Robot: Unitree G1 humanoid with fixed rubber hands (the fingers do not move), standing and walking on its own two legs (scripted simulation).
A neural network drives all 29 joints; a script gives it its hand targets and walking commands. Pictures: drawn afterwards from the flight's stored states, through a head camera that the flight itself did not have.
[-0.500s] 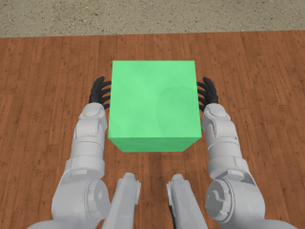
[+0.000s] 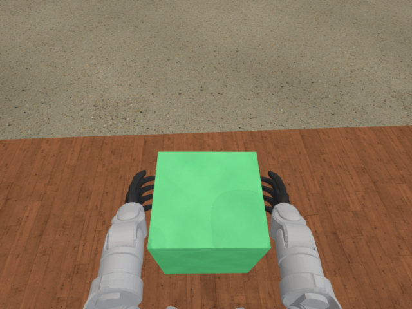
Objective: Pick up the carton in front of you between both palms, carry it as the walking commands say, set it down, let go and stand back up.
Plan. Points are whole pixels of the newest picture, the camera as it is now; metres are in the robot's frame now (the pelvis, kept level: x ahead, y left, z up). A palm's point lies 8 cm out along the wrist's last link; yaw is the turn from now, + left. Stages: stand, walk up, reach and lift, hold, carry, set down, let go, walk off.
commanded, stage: reach and lift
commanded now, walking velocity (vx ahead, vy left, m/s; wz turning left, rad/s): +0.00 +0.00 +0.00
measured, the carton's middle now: (206, 217) +0.33 +0.00 -0.09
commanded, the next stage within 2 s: hold in 1.26 s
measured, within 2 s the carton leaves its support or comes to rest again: neither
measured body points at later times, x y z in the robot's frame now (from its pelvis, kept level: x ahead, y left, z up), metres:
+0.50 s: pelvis +0.00 +0.00 +0.03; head -0.03 +0.00 +0.48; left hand +0.31 +0.15 +0.05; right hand +0.31 -0.15 +0.05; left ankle +0.02 +0.13 -0.71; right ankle +0.02 -0.13 -0.71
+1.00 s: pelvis +0.01 +0.00 +0.04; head -0.02 +0.00 +0.49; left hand +0.31 +0.15 +0.06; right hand +0.31 -0.15 +0.06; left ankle +0.02 +0.13 -0.71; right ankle +0.02 -0.13 -0.71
